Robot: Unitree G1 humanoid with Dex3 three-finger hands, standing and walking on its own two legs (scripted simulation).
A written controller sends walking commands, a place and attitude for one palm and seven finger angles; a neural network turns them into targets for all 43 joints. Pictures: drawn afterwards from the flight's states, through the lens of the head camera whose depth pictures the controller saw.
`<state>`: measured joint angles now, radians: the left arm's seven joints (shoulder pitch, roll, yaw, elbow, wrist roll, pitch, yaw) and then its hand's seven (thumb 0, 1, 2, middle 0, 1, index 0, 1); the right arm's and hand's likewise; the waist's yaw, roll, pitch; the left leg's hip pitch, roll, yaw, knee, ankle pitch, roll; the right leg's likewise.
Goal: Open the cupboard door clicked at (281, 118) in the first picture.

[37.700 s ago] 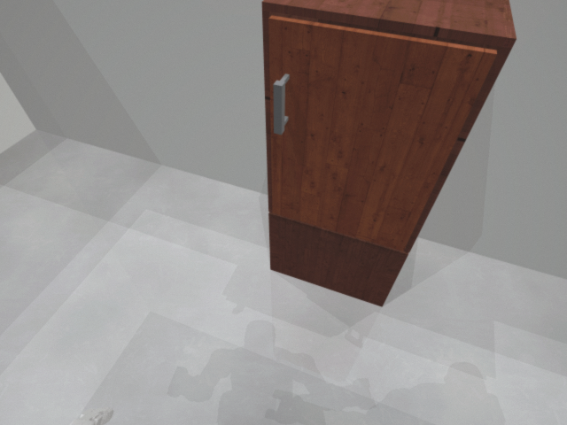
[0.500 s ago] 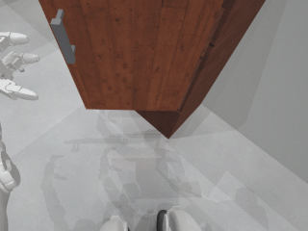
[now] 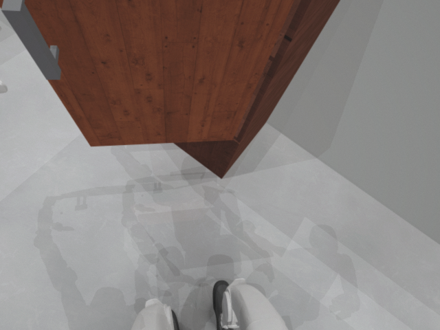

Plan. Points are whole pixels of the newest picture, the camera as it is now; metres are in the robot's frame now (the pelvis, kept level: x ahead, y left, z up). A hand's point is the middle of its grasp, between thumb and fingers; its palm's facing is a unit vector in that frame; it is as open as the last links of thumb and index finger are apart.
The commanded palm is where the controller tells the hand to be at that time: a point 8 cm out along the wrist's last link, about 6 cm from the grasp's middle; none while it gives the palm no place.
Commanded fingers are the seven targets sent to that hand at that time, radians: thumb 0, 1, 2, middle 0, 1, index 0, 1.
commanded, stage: move the hooked fingers beside the handle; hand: left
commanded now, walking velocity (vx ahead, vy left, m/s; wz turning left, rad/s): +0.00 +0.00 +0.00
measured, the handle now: (37, 34) +0.57 +0.22 +0.10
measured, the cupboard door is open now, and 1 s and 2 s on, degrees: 44 44 44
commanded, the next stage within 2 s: slide the fingers in behind the handle in 0.98 s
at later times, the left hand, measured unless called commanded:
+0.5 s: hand out of the picture +0.53 +0.28 +0.10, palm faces -0.01 -1.00 -0.01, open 14.0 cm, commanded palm +0.52 +0.31 +0.10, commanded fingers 0.00 -0.50 0.30 -0.30 -1.20 -0.30 -1.20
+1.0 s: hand out of the picture +0.53 +0.29 +0.10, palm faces -0.01 -1.00 -0.02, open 14.0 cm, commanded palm +0.53 +0.32 +0.10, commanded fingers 0.00 -0.50 0.30 -0.30 -1.20 -0.30 -1.20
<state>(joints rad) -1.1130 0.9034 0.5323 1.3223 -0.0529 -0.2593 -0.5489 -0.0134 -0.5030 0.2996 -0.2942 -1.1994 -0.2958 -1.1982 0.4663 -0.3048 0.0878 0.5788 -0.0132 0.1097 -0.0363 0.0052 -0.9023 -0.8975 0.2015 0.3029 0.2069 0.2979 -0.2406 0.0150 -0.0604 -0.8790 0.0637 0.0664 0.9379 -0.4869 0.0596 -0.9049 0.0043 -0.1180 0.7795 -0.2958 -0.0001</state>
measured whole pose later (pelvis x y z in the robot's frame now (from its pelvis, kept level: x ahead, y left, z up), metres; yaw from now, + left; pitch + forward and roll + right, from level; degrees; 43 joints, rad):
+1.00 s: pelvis +0.00 -0.01 +0.00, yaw +0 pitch +25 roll -5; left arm -1.10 0.91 0.52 1.31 -0.06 -0.26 -0.55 -0.01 -0.50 0.30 -0.29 -1.20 -0.30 -1.20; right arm 0.44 -0.31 0.09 0.57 0.00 0.12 -0.03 0.00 -0.90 -0.90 0.20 0.30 0.21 0.30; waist -0.23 0.01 -0.05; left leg -0.90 0.07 0.04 0.96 -0.50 0.05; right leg -0.92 0.02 -0.12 0.80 -0.31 -0.01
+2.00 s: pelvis +0.01 -0.01 +0.01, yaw +3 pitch +22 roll -5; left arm -0.97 0.63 0.38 1.17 -0.14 -0.30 -0.36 -0.01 -0.50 0.30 -0.28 -1.20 -0.08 -1.12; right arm 0.43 -0.28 0.05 0.63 -0.02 0.10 0.00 0.00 -0.90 -0.90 0.20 0.30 0.21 0.30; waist -0.16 0.03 -0.08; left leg -0.80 0.04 0.01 0.91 -0.49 0.04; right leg -0.82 0.01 -0.12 0.76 -0.32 0.00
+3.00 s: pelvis +0.00 -0.02 +0.00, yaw +4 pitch +24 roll -4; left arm -1.12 0.66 0.32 1.27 -0.14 -0.30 -0.33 -0.01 -0.50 0.30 -0.30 -1.20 0.00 -1.09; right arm 0.43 -0.28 0.05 0.67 -0.03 0.03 0.01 0.00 -0.90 -0.90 0.20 0.30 0.20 0.30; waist -0.18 0.03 -0.08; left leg -0.88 0.03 -0.02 0.95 -0.48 0.03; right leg -0.89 0.00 -0.13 0.82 -0.34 -0.02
